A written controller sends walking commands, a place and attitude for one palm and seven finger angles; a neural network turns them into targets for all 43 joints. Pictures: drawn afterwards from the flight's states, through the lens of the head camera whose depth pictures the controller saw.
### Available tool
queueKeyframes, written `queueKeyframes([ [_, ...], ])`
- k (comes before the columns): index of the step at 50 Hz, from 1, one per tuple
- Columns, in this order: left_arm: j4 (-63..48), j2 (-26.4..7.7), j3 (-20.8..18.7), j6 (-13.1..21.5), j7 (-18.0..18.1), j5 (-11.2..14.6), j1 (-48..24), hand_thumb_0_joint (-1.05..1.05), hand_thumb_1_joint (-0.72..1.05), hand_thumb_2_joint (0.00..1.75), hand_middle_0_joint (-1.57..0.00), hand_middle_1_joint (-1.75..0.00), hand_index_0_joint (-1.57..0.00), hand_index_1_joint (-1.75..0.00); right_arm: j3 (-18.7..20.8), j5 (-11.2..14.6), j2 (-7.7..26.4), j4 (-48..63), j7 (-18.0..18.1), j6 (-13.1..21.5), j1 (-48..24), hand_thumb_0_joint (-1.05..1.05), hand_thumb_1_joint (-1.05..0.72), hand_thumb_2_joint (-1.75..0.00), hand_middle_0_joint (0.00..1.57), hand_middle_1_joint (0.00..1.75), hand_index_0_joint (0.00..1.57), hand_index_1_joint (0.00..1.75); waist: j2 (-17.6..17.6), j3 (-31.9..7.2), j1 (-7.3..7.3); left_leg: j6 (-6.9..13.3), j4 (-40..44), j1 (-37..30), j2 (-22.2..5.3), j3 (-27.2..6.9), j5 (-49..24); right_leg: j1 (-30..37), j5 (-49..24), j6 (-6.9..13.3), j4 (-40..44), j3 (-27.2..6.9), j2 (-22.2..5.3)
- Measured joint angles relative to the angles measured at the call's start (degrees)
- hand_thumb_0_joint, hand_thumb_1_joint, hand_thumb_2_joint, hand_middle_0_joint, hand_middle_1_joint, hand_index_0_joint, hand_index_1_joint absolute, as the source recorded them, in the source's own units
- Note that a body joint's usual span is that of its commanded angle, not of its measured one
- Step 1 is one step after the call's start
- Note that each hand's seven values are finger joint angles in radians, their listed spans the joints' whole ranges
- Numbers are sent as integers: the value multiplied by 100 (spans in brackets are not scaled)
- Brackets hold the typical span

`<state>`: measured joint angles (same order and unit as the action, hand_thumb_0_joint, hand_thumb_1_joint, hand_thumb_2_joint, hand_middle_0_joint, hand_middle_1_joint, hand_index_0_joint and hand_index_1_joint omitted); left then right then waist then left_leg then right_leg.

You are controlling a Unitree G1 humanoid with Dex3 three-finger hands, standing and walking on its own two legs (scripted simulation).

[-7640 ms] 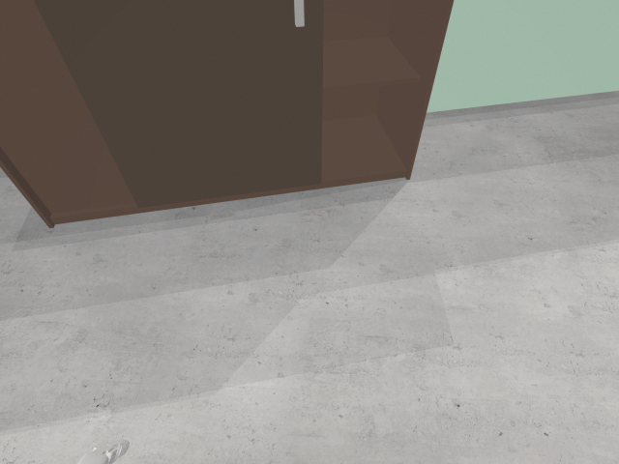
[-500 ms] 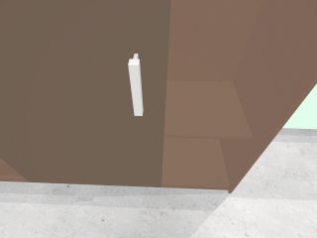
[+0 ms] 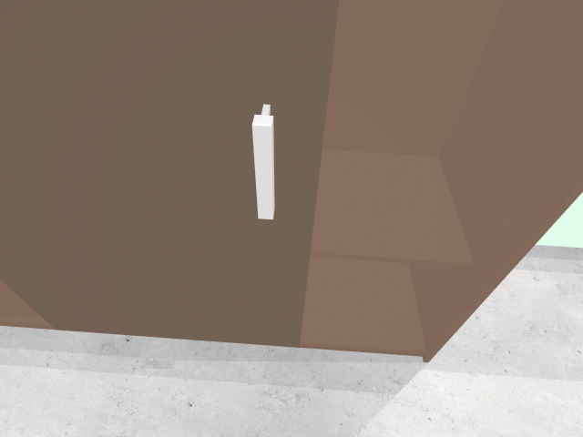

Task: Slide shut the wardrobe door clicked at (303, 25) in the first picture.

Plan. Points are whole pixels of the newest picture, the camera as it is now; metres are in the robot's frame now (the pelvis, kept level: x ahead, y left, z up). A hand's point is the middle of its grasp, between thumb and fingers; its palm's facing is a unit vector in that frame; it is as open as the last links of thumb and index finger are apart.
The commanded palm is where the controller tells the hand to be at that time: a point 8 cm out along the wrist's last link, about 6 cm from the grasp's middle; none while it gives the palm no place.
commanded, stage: look again from close up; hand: left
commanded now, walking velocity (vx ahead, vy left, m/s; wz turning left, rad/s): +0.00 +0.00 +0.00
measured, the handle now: (266, 164) +0.50 +0.08 +0.10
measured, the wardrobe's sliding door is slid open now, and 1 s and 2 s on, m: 0.44 0.44 0.44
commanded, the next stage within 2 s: raise the hand with hooked fingers in 0.62 s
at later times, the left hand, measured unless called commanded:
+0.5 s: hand out of the picture +0.00 +0.18 -0.17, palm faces +0.02 -0.97 -0.22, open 7.4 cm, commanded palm none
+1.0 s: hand (165, 373) +0.19 +0.18 +0.02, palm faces +0.06 -1.00 -0.07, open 7.9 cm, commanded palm +0.12 +0.24 -0.04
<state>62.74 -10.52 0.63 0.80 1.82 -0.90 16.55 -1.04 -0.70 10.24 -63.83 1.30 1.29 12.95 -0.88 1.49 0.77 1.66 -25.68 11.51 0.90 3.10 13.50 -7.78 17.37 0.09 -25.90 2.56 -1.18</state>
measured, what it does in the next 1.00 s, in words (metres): stands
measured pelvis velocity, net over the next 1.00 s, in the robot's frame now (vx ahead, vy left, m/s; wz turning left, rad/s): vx -0.04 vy -0.02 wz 0.01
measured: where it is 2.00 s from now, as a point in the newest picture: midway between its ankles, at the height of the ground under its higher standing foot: outside the picture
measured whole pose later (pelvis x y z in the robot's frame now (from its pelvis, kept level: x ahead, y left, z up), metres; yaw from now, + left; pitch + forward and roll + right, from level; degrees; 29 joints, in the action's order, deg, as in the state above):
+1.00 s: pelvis -0.04 -0.02 -0.04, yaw +0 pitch +7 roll +1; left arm 12.0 -12.4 -11.7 28.4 -14.4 14.7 16.4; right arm 2.7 1.0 13.1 -38.6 1.7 14.8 10.3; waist 0.4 -6.2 -1.3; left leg -0.2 -46.9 34.7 -0.9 2.1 19.1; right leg -31.5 24.8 2.4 -49.1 3.5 -0.5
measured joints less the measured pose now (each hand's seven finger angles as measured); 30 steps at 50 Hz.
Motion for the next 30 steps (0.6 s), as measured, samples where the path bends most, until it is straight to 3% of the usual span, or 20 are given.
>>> queueKeyframes([
  [30,79,-11,-9,13,3,3,-36,1,91,90,-20,-29,-20,-29,-30,2,9,-172,14,-12,67,0,-91,-90,20,30,20,30,46,-41,-6,-48,263,-199,0,-34,-97,177,-49,38,199,32,12],
])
